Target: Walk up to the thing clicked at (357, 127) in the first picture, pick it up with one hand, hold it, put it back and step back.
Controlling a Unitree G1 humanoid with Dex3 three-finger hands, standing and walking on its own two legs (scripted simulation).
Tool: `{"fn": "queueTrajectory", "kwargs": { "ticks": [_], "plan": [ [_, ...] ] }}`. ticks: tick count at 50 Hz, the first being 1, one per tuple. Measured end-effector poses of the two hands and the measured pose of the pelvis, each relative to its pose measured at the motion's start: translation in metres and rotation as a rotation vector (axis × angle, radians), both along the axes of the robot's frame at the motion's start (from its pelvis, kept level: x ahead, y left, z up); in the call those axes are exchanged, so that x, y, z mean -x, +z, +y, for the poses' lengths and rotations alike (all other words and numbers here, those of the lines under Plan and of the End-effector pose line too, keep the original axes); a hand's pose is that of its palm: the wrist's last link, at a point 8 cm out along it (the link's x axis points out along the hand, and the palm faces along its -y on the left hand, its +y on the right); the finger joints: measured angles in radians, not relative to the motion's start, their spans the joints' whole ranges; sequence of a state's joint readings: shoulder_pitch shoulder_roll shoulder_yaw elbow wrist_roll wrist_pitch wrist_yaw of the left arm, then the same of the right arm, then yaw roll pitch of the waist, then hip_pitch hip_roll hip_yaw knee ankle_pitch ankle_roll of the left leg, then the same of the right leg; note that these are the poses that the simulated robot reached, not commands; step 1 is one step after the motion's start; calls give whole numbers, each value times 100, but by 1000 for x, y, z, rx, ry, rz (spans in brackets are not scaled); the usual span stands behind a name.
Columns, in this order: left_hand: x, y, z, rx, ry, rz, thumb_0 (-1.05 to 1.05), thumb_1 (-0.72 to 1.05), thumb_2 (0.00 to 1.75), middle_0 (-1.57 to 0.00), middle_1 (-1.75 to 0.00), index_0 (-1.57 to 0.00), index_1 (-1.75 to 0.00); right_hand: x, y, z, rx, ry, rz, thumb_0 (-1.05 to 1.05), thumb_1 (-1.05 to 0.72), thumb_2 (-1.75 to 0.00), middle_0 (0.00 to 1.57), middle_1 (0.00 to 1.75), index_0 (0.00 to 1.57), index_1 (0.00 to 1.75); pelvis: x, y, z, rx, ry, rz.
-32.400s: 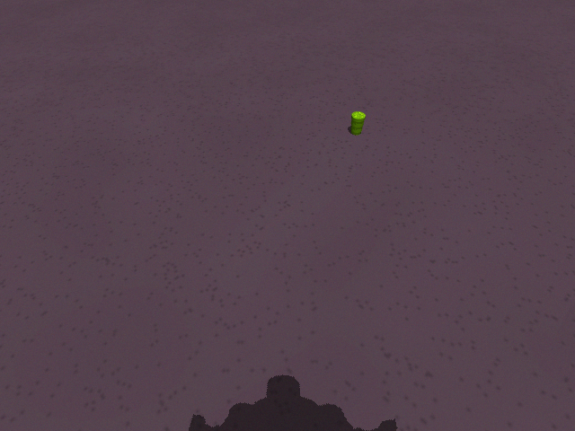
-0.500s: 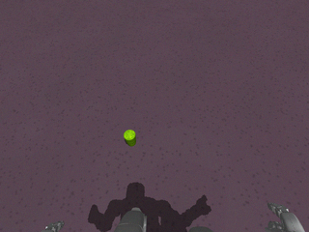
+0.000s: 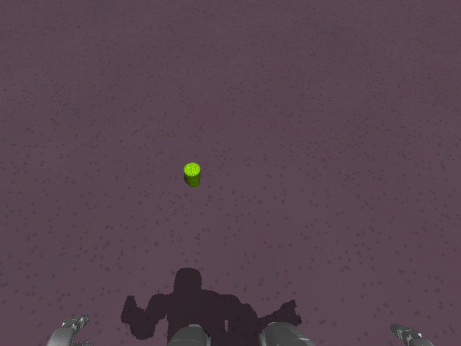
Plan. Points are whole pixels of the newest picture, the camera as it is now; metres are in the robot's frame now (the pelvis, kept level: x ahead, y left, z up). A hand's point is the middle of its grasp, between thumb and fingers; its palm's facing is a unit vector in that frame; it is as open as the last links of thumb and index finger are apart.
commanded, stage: step back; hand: left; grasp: from above
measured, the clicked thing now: (193, 175) +0.88 +0.21 -0.70
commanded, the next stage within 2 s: stand in 1.32 s
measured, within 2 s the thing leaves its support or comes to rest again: neither
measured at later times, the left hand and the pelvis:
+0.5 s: hand out of the picture -0.08 +0.26 -0.14, palm faces +0.09 -0.91 -0.41, open 7.4 cm; pelvis -0.15 -0.02 -0.01, yaw +4 degrees
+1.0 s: hand out of the picture -0.11 +0.25 -0.15, palm faces +0.07 -0.93 -0.35, open 7.4 cm; pelvis -0.15 -0.02 +0.00, yaw +3 degrees
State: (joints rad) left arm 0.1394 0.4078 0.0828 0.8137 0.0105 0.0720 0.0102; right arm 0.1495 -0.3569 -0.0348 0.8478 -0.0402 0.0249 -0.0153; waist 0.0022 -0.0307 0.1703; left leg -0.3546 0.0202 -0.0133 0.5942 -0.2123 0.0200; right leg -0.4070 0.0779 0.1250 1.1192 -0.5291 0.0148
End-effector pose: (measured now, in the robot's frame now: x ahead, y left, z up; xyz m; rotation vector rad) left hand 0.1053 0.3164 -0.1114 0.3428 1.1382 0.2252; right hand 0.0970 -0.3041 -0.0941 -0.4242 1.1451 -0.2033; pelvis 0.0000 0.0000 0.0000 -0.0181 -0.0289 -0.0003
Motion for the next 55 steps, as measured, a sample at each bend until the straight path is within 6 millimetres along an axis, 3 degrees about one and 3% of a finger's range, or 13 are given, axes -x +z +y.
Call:
{"fn": "queueTrajectory", "kwargs": {
  "ticks": [6, 12, 21, 26, 30, 39, 44, 49, 55],
  "plan": [
    [65, -6, -19, -30, -21, 59, 1, 91, 90, -20, -30, -20, -30, 24, -13, -29, -13, 3, -78, 1, -90, -90, 21, 30, 20, 30, 49, -14, -21, -5, -44, 1],
    [133, 10, -38, -36, 14, 93, 1, 91, 90, -21, -30, -21, -30, 73, -17, -44, -34, -29, -43, 1, -90, -90, 21, 30, 20, 30, 88, -4, -32, -46, -25, -5],
    [176, 16, -25, -57, 60, -26, 1, 90, 90, -21, -30, -21, -30, 152, -29, -39, -28, 24, 102, 1, -90, -90, 21, 30, 20, 30, 137, -7, -30, -36, 72, -3],
    [205, 7, -15, -30, 90, -4, 1, 91, 90, -21, -30, -21, -30, 177, -23, -23, -46, 24, 85, 1, -90, -90, 21, 30, 20, 30, 155, -5, -24, -52, 79, -20],
    [223, 5, -17, -4, 98, 31, 1, 91, 90, -20, -30, -20, -30, 185, -15, -18, -60, 23, 51, 1, -90, -90, 21, 30, 20, 30, 160, 0, -26, -42, 68, -24],
    [243, 4, -39, 10, 103, 47, 1, 91, 90, -20, -30, -20, -30, 168, -18, -28, -81, 19, 12, 1, -90, -90, 21, 30, 20, 30, 162, 1, -36, -7, 58, -27],
    [243, 3, -36, 22, 117, 47, 1, 91, 90, -21, -30, -21, -30, 159, -16, -26, -61, 42, 23, 1, -90, -90, 21, 30, 20, 30, 158, 1, -27, -9, 75, -15],
    [229, -3, -24, 35, 110, 75, 1, 91, 90, -21, -30, -21, -30, 156, -13, -15, -55, 20, 27, 1, -90, -90, 21, 30, 20, 30, 148, 2, -17, -27, 60, -8],
    [195, 0, -21, 26, 85, 52, 1, 91, 90, -20, -30, -20, -30, 144, -13, -5, -80, -3, 34, 1, -90, -90, 21, 30, 20, 30, 133, 5, -19, -11, 46, -8]
  ]
}}
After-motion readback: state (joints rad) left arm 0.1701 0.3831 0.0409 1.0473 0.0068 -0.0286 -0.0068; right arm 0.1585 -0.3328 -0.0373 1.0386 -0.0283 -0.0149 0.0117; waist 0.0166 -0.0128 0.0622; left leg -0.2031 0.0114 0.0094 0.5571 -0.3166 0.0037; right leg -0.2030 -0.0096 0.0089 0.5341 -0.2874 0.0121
